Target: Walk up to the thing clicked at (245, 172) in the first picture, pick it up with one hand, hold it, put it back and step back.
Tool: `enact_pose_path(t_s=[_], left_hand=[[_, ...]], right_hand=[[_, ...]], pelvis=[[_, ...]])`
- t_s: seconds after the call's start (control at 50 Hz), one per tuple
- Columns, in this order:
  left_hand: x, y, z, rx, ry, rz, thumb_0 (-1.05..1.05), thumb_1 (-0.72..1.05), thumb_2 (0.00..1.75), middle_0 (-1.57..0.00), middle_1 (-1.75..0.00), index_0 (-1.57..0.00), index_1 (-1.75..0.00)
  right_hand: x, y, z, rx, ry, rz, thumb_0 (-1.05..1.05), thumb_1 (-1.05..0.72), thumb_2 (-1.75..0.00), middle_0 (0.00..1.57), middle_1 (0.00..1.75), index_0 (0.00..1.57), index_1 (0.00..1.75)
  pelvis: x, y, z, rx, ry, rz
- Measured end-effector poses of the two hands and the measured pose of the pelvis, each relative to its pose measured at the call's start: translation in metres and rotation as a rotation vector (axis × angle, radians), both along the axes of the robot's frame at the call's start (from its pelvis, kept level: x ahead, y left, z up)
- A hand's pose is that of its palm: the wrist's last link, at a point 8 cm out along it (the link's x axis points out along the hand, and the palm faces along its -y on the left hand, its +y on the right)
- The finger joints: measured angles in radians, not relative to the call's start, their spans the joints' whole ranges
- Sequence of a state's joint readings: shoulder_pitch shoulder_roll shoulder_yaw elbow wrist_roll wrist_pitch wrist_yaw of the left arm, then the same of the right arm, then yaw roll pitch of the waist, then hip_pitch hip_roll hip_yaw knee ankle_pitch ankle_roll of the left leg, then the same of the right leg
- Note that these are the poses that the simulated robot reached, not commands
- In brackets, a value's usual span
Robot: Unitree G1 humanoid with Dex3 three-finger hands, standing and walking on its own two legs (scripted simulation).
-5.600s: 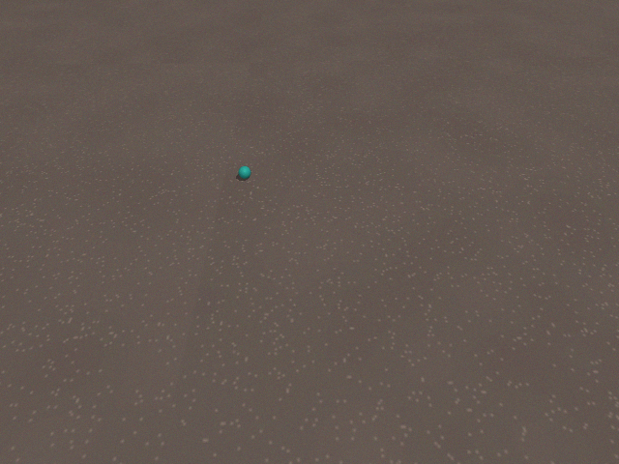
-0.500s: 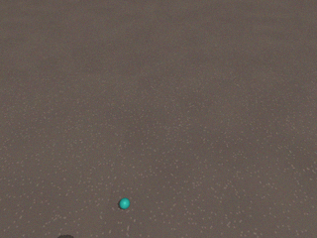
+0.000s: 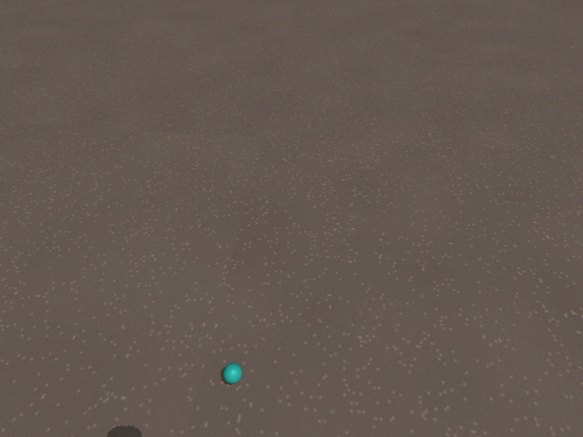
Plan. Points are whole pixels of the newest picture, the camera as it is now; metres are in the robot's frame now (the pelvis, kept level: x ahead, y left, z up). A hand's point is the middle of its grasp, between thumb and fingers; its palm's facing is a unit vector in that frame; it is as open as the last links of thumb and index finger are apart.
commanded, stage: stand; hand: left
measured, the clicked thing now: (233, 373) +0.45 +0.22 -0.75
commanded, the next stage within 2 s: none
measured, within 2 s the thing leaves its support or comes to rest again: neither
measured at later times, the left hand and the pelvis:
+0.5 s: hand out of the picture +0.07 +0.25 -0.16, palm faces -0.02 -0.94 -0.34, open 7.4 cm; pelvis +0.00 -0.01 +0.00, yaw +0 degrees
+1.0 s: hand out of the picture +0.07 +0.25 -0.16, palm faces -0.02 -0.94 -0.34, open 7.4 cm; pelvis +0.00 -0.01 +0.00, yaw +0 degrees
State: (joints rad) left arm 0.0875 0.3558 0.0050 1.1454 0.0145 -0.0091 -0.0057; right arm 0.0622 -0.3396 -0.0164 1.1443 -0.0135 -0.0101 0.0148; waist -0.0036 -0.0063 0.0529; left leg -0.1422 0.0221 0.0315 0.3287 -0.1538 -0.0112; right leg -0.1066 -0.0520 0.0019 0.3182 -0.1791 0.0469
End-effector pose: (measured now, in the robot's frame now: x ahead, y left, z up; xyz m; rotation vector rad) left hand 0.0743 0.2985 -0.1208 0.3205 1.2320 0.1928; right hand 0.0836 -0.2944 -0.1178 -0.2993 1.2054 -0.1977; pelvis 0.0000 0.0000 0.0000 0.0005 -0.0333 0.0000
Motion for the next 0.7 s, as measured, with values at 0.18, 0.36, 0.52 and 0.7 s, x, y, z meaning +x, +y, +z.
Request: enact_pose_path(t_s=[0.18,0.36,0.52,0.7], left_hand=[[-0.009,-0.003,-0.001,-0.004,0.012,0.010,0.01,0.90,0.90,-0.20,-0.30,-0.20,-0.30],[-0.013,-0.006,-0.001,-0.005,0.020,0.013,0.01,0.90,0.90,-0.20,-0.30,-0.20,-0.30],[-0.008,-0.007,0.000,-0.003,0.006,0.011,0.01,0.90,0.90,-0.20,-0.30,-0.20,-0.30],[-0.005,-0.008,0.001,0.000,-0.006,0.005,0.01,0.90,0.90,-0.20,-0.30,-0.20,-0.30]], right_hand=[[0.003,-0.004,0.001,-0.004,-0.005,0.007,0.01,-0.90,-0.89,0.20,0.30,0.20,0.30],[-0.003,-0.007,0.000,-0.005,0.016,0.007,0.01,-0.90,-0.89,0.20,0.30,0.20,0.30],[-0.006,-0.009,-0.001,-0.004,0.019,0.003,0.01,-0.90,-0.89,0.20,0.30,0.20,0.30],[-0.009,-0.010,-0.001,-0.004,0.020,0.001,0.01,-0.90,-0.89,0.20,0.30,0.20,0.30]], pelvis=[[0.000,-0.003,0.000,-0.001,-0.003,0.004],[0.001,-0.005,0.000,-0.001,-0.002,0.008],[0.002,-0.007,0.000,-0.002,-0.007,0.007],[0.002,-0.008,0.000,-0.002,-0.007,0.008]])
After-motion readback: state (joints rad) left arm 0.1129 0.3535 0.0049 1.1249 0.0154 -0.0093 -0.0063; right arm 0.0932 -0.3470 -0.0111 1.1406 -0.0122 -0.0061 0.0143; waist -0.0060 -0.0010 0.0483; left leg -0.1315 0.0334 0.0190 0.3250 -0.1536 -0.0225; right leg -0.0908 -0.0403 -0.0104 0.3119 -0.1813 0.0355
